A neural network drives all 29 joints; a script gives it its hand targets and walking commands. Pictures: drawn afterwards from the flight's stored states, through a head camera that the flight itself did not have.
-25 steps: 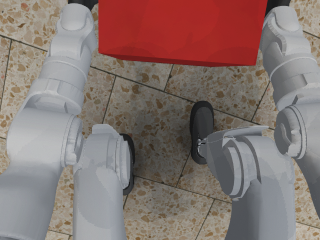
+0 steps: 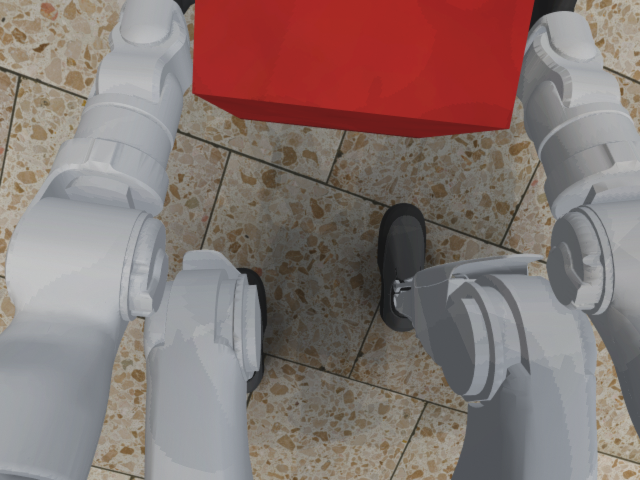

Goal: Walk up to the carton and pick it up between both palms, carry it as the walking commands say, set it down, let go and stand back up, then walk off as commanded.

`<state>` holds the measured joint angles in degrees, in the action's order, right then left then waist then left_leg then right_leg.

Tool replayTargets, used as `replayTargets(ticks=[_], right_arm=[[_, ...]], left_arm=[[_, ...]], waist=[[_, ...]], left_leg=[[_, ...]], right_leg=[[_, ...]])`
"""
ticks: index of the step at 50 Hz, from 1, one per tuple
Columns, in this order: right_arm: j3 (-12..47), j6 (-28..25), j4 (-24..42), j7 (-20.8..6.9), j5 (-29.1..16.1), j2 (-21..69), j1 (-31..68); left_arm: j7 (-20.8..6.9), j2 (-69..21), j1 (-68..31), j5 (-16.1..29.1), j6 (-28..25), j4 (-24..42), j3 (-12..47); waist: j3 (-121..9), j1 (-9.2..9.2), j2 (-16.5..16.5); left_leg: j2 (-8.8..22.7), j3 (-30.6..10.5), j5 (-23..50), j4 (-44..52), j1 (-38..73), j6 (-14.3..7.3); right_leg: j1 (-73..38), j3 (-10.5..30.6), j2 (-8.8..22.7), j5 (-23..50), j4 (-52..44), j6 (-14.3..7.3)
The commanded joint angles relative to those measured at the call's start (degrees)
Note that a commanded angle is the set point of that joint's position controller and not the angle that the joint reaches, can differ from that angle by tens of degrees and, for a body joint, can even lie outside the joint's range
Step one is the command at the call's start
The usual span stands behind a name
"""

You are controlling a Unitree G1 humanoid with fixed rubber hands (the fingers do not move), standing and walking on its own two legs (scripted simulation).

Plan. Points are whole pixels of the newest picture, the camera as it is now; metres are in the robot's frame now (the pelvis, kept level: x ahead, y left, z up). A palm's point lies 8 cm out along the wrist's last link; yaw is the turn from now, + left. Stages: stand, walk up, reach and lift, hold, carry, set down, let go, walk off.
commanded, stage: reach and lift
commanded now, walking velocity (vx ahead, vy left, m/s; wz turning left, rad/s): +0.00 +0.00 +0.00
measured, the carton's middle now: (347, 48) +0.52 -0.05 -0.24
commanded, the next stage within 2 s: none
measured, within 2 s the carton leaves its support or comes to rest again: leaves its support in 0.26 s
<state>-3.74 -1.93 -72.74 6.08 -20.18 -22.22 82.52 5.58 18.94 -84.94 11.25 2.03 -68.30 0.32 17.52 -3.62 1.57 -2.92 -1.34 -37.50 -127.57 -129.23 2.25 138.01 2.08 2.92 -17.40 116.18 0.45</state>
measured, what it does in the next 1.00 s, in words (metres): stands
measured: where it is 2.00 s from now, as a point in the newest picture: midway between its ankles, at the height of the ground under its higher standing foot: (321, 319)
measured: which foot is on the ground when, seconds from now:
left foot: down 0.00-1.00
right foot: down 0.00-1.00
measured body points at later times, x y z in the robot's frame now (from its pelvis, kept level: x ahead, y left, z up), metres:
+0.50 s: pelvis +0.00 +0.01 +0.01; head +0.35 +0.00 +0.29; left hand +0.58 +0.13 -0.13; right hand +0.53 -0.22 -0.14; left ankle +0.09 +0.12 -0.33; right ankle +0.18 -0.13 -0.33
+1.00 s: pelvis +0.01 +0.00 +0.04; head +0.34 -0.02 +0.35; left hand +0.57 +0.13 -0.07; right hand +0.52 -0.23 -0.08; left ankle +0.09 +0.12 -0.33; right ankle +0.18 -0.14 -0.33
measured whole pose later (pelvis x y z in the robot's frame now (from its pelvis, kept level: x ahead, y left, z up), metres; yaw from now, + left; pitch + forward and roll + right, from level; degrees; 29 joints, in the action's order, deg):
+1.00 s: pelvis +0.01 +0.00 +0.04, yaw +1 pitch +45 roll +2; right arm -21.8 16.6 -42.5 4.9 -0.8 -11.6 64.5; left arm 0.4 12.5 -69.5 -0.8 16.1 -46.8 -14.6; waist 0.0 -3.6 -1.5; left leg -3.5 -0.9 -37.6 -119.5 -127.3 1.9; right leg 135.7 3.3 1.6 -19.6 110.0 1.7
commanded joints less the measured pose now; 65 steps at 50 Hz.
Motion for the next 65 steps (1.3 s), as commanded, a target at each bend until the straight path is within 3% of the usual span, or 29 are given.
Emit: replayTargets(ticks=[1,7,14,18,27,34,49,56,65], right_arm=[[9.42,1.24,13.07,-9.65,0.89,43.72,28.55],[9.78,2.1,16.42,-10.59,0.28,46.32,30.35],[9.82,2.81,22.24,-10.02,0.23,48.33,30.34],[8.99,3.97,23.72,-9.98,1.93,49.53,28.9],[7.96,8.52,29.71,-12.75,6.8,55.13,29.22],[6.84,12.26,34.05,-14.51,10.61,58.87,27.83],[9.85,17.67,40.92,-15.96,12.66,65.02,21.78],[9.31,19.55,41.12,-17.38,14.34,67.3,18.55],[6.54,20.95,39.74,-18.81,16.97,67.74,16.56]], left_arm=[[-10.81,-41.67,-26.83,0.14,-0.2,13.5,9.2],[-11.87,-45.95,-27.49,-0.13,1.16,16.14,9.71],[-11.84,-48.6,-32.35,2.68,1.61,25.66,12.77],[-11.96,-50.46,-31.48,2.55,2.62,27.0,12.79],[-13.93,-57.04,-24.85,-2.66,6.26,22.25,8.02],[-15.93,-59.47,-23.2,-5.36,8.8,23.66,5.65],[-18.66,-63.13,-19.27,-5.61,13.06,30.87,8.64],[-19.17,-64.96,-16.18,-7.35,14.45,30.86,7.85],[-19.86,-66.54,-15.13,-9.18,15.61,29.56,5.95]], waist=[[-64.13,2.42,-5.94],[-68.42,1.64,-7.15],[-81.0,-1.91,-7.96],[-83.02,-3.09,-7.84],[-79.61,-1.81,-3.83],[-81.59,-2.14,-1.95],[-92.51,-2.03,-2.3],[-89.32,-1.34,-2.84],[-86.74,-2.2,-4.21]], left_leg=[[-2.14,5.13,10.94,16.33,14.09,-1.74],[-2.34,5.49,12.46,15.96,16.57,-1.83],[-2.98,5.35,16.86,15.16,22.11,-1.31],[-3.49,4.86,17.17,16.01,23.98,-1.18],[-4.76,4.45,14.76,19.63,21.97,-2.38],[-5.48,5.0,13.16,20.73,19.88,-2.75],[-6.37,6.25,15.6,23.63,21.34,-2.13],[-6.79,5.91,14.9,27.86,21.63,-2.24],[-6.68,5.18,12.72,33.04,24.37,-2.2]], right_leg=[[-47.56,-4.42,-6.27,7.83,-0.03,0.4],[-48.33,-5.17,-6.54,8.96,0.41,0.07],[-53.08,-6.33,-6.92,14.01,0.73,-0.11],[-52.46,-7.32,-6.89,13.54,0.29,0.02],[-49.96,-8.81,-7.29,9.3,-1.97,0.9],[-52.83,-8.43,-7.79,8.54,-4.69,1.26],[-61.56,-7.91,-8.58,12.46,-9.08,1.31],[-59.47,-8.22,-8.95,10.42,-12.7,1.03],[-58.11,-8.55,-9.02,6.8,-17.35,0.38]])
